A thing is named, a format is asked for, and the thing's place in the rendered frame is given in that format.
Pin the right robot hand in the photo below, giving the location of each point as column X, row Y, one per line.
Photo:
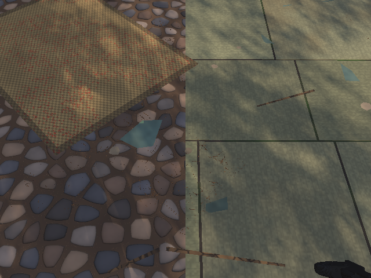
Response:
column 345, row 269

